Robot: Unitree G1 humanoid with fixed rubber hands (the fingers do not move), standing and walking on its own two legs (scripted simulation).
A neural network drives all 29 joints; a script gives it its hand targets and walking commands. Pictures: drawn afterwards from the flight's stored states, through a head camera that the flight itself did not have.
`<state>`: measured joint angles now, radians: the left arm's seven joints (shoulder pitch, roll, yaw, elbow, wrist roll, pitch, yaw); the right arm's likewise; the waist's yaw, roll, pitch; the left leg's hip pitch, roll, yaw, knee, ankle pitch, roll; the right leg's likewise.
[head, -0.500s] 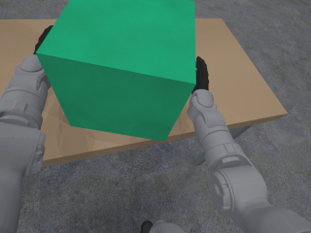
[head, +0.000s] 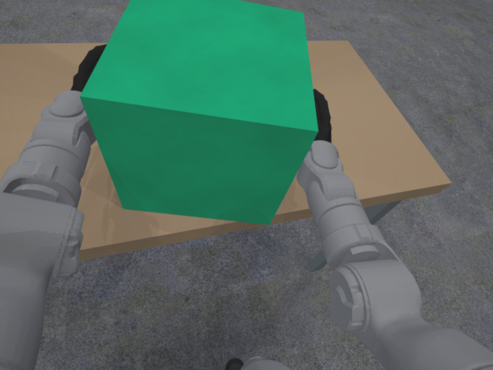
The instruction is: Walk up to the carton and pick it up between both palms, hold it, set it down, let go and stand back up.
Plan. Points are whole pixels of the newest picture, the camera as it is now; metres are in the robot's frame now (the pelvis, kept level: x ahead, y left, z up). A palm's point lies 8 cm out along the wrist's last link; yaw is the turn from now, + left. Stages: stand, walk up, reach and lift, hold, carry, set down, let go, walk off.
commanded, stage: reach and lift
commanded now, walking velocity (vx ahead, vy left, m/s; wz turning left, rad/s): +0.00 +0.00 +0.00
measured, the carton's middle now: (210, 113) +0.51 -0.03 +0.10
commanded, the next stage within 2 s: none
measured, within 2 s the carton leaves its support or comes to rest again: leaves its support in 1.66 s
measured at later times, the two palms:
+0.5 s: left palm (82, 102) +0.50 +0.16 +0.13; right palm (314, 145) +0.42 -0.18 +0.11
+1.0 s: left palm (76, 106) +0.50 +0.17 +0.13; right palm (310, 150) +0.41 -0.17 +0.11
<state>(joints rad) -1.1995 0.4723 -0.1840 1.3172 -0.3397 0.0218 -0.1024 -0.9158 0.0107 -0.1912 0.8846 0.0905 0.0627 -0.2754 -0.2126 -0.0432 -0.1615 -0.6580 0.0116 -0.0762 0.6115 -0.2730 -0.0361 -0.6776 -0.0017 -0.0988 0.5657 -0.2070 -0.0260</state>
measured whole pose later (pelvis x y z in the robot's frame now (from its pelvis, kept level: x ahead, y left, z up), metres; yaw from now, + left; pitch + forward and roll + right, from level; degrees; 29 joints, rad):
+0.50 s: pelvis +0.00 +0.00 +0.01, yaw +0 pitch +14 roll -1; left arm -1.20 0.39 0.16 1.44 -0.08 -0.11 -0.14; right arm -0.89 0.12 -0.51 0.89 -0.22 -0.02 -0.16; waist -0.18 -0.04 -0.11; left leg -0.56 0.01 -0.08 0.59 -0.28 -0.04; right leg -0.58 0.00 -0.10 0.54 -0.21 -0.03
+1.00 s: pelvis +0.01 +0.02 +0.01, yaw +0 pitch +11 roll -2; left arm -1.16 0.35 0.16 1.47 -0.07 -0.12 -0.12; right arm -0.82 0.12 -0.53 0.88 -0.23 -0.04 -0.14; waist -0.17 -0.04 -0.09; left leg -0.46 0.01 -0.08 0.56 -0.28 -0.03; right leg -0.45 0.00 -0.10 0.46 -0.19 -0.02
